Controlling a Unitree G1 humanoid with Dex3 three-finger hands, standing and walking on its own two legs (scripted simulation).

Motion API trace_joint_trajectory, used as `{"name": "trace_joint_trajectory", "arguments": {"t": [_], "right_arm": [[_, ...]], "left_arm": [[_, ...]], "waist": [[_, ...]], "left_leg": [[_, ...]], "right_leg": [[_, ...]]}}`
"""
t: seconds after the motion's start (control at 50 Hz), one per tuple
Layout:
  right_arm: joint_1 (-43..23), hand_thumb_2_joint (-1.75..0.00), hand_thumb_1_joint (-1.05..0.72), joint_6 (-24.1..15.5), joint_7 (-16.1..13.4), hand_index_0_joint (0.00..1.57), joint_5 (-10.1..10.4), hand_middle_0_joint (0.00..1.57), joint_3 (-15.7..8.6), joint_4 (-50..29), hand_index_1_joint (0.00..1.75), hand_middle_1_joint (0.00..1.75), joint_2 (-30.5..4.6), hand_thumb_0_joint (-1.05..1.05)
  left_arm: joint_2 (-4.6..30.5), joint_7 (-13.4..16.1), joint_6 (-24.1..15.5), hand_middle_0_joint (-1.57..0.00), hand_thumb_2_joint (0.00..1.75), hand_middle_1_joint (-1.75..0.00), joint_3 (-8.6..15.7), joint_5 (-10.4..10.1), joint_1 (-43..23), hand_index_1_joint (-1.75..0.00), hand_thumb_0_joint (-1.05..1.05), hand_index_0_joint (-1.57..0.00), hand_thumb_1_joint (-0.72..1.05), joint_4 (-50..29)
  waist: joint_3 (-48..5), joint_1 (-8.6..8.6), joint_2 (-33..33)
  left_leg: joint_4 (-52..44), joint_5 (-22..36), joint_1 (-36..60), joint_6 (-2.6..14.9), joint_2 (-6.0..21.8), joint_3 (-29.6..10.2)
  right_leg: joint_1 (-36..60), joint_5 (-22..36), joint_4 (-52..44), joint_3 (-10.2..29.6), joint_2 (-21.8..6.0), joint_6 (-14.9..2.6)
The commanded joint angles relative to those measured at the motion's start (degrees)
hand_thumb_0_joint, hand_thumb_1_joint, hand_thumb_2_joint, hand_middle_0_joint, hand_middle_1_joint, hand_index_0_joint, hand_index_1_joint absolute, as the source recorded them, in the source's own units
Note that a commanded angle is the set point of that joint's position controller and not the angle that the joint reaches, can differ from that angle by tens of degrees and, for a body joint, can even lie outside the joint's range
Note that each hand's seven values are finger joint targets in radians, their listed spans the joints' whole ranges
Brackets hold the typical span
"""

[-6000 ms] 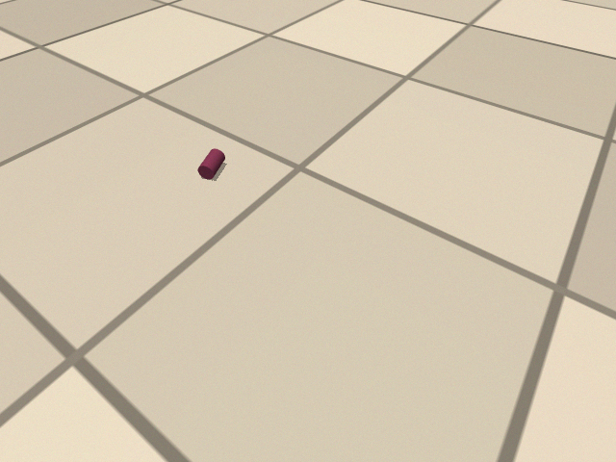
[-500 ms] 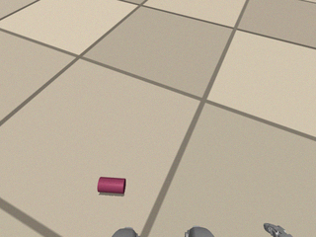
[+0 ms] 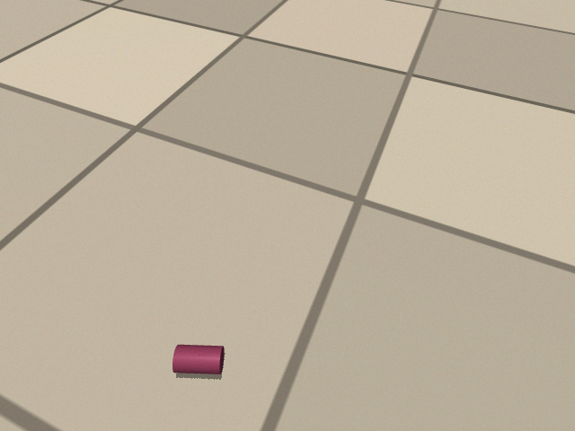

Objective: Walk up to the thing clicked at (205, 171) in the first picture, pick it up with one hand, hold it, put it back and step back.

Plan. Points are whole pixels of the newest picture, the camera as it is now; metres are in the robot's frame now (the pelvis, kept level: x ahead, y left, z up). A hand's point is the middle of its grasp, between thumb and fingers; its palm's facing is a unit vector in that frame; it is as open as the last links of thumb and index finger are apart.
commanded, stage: walk up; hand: left
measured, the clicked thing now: (199, 359) +0.45 +0.28 -0.72
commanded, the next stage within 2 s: stand in 0.74 s
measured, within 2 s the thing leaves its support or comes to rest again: neither
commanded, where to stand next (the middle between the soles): +0.08 +0.00 m, yaw +0 degrees
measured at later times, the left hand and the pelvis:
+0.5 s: hand out of the picture +0.09 +0.25 -0.14, palm faces +0.00 -0.95 -0.31, open 7.4 cm; pelvis +0.00 +0.00 +0.02, yaw +0 degrees
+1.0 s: hand out of the picture +0.09 +0.26 -0.14, palm faces +0.00 -0.95 -0.33, open 7.4 cm; pelvis +0.02 +0.00 +0.02, yaw +0 degrees
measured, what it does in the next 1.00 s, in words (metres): stands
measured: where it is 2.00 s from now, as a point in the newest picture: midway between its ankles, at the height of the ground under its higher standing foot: outside the picture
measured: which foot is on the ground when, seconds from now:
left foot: down 0.00-1.00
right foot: down 0.00-1.00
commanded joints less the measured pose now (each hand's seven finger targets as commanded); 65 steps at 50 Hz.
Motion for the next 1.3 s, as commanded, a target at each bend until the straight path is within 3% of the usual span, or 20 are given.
{"name": "trace_joint_trajectory", "arguments": {"t": [0.0,0.12,0.18,0.24,0.3,0.42,0.7,0.74,0.78,0.86,0.9,0.96,1.02,1.22,1.28], "right_arm": [[-4.47,-0.9,-0.9,-1.57,-1.14,0.2,0.68,0.2,-2.87,-2.36,0.3,0.3,-12.93,0.0],[-5.69,-0.9,-0.9,-1.36,-1.03,0.2,0.53,0.2,-2.74,-0.24,0.3,0.3,-12.6,0.0],[-6.7,-0.9,-0.9,-1.16,-0.87,0.2,0.24,0.2,-2.63,0.42,0.3,0.3,-12.15,0.0],[-6.43,-0.9,-0.9,-1.21,-0.79,0.2,0.12,0.2,-2.68,1.03,0.3,0.3,-12.13,0.0],[-6.52,-0.9,-0.9,-1.34,-0.78,0.2,0.1,0.2,-2.66,1.41,0.3,0.3,-12.26,0.0],[-7.03,-0.9,-0.9,-1.42,-0.74,0.2,-0.21,0.2,-2.8,1.41,0.3,0.3,-12.1,0.0],[-5.72,-0.9,-0.9,-1.43,-1.02,0.2,-0.13,0.2,-3.03,1.76,0.3,0.3,-11.98,0.0],[-5.97,-0.9,-0.9,-1.08,-0.97,0.2,-0.54,0.2,-2.98,1.49,0.3,0.3,-11.51,0.0],[-5.08,-0.9,-0.9,-1.02,-0.96,0.2,-0.64,0.2,-3.0,1.5,0.3,0.3,-11.88,0.0],[-5.86,-0.9,-0.9,-1.36,-1.02,0.2,-0.48,0.2,-2.97,1.18,0.3,0.3,-11.29,0.0],[-5.12,-0.9,-0.9,-1.32,-1.0,0.2,-0.46,0.2,-2.99,1.2,0.3,0.3,-11.12,0.0],[-5.51,-0.9,-0.9,-1.22,-1.04,0.2,-0.49,0.2,-2.98,1.14,0.3,0.3,-11.31,0.0],[-5.36,-0.9,-0.9,-1.33,-1.0,0.2,-0.36,0.2,-3.04,1.02,0.3,0.3,-11.54,0.0],[-5.86,-0.9,-0.9,-1.14,-1.1,0.2,-0.26,0.2,-2.88,1.09,0.3,0.3,-11.31,0.0],[-6.22,-0.9,-0.9,-1.28,-1.15,0.2,-0.29,0.2,-2.85,0.91,0.3,0.3,-11.46,0.0]], "left_arm": [[11.83,0.99,-1.07,-0.2,0.9,-0.3,2.02,-0.09,-2.85,-0.3,0.0,-0.2,0.9,-1.82],[10.95,0.7,-0.83,-0.2,0.9,-0.3,1.79,0.07,-5.29,-0.3,0.0,-0.2,0.9,0.16],[10.94,0.63,-0.7,-0.2,0.9,-0.3,1.84,0.22,-5.75,-0.3,0.0,-0.2,0.9,1.15],[10.78,0.56,-0.88,-0.2,0.9,-0.3,2.03,0.47,-6.4,-0.3,0.0,-0.2,0.9,1.65],[10.74,0.42,-0.95,-0.2,0.9,-0.3,2.08,0.52,-6.47,-0.3,0.0,-0.2,0.9,1.86],[10.34,0.29,-0.62,-0.2,0.9,-0.3,2.29,0.62,-5.38,-0.3,0.0,-0.2,0.9,2.79],[9.97,0.44,-0.52,-0.2,0.9,-0.3,2.24,0.68,-3.05,-0.3,0.0,-0.2,0.9,3.5],[9.83,0.72,-0.6,-0.2,0.9,-0.3,2.14,0.88,-2.42,-0.3,0.0,-0.2,0.9,3.34],[9.89,0.69,-0.52,-0.2,0.9,-0.3,2.17,0.76,-2.17,-0.3,0.0,-0.2,0.9,3.18],[10.02,0.84,-0.93,-0.2,0.9,-0.3,2.2,0.79,-1.86,-0.3,0.0,-0.2,0.9,2.91],[10.16,1.02,-1.03,-0.2,0.9,-0.3,2.18,0.85,-2.16,-0.3,0.0,-0.2,0.9,2.76],[9.96,0.95,-0.83,-0.2,0.9,-0.3,2.2,0.8,-2.06,-0.3,0.0,-0.2,0.9,2.61],[9.85,1.0,-1.07,-0.2,0.9,-0.3,2.16,0.72,-1.82,-0.3,0.0,-0.2,0.9,2.33],[10.07,1.07,-0.85,-0.2,0.9,-0.3,2.44,0.77,-2.35,-0.3,0.0,-0.2,0.9,2.2],[10.16,1.08,-0.87,-0.2,0.9,-0.3,2.54,0.77,-2.56,-0.3,0.0,-0.2,0.9,1.94]], "waist": [[-9.19,0.41,2.16],[-8.21,0.03,0.06],[-5.49,-0.04,-0.42],[-6.8,-0.46,-0.83],[-7.82,-0.36,0.1],[-5.46,0.0,1.66],[-8.46,-0.1,1.07],[-6.74,-0.09,0.88],[-6.18,-0.21,1.81],[-7.28,0.01,0.85],[-7.48,-0.32,0.07],[-6.42,-0.26,0.9],[-8.5,-0.15,0.69],[-7.54,-0.15,0.75],[-9.04,-0.05,1.11]], "left_leg": [[-7.84,14.13,4.98,2.68,5.36,-6.25],[-11.34,12.65,6.45,2.23,5.53,-5.67],[-13.44,8.62,6.4,1.72,5.22,-5.81],[-13.7,10.19,7.7,1.58,5.34,-5.42],[-14.91,8.82,7.96,1.4,5.38,-5.27],[-17.52,3.32,6.13,1.41,5.79,-6.57],[-16.34,10.63,8.87,1.48,5.93,-5.72],[-17.61,5.33,8.23,1.32,5.98,-6.38],[-18.65,2.51,6.47,1.26,5.99,-6.72],[-16.49,12.28,9.71,1.36,6.23,-5.85],[-16.05,14.23,9.19,1.38,6.28,-5.7],[-16.68,10.59,8.87,1.19,6.09,-5.51],[-15.61,17.1,10.12,1.16,6.45,-5.24],[-16.27,15.19,10.31,0.99,6.26,-4.84],[-15.87,18.18,11.78,0.98,6.67,-4.76]], "right_leg": [[4.97,11.7,-7.83,6.23,-6.25,-2.62],[6.08,9.77,-12.27,6.06,-6.78,-1.93],[3.77,5.52,-15.22,6.54,-6.74,-1.65],[4.99,6.19,-16.56,6.3,-6.8,-1.6],[6.63,7.26,-16.7,6.11,-7.17,-1.4],[5.4,3.42,-17.09,5.39,-6.37,-1.3],[7.62,10.1,-16.63,4.9,-6.69,-0.97],[5.8,5.81,-16.61,5.21,-6.46,-1.11],[6.29,5.44,-16.23,5.03,-6.26,-1.19],[6.5,10.7,-15.91,5.64,-7.07,-1.24],[7.53,11.72,-15.94,5.11,-7.0,-1.1],[6.81,9.31,-16.39,5.38,-6.92,-1.08],[9.02,15.03,-15.7,5.07,-7.27,-1.07],[9.23,13.84,-16.87,4.87,-7.08,-0.8],[9.89,16.63,-16.15,4.9,-7.32,-1.0]]}}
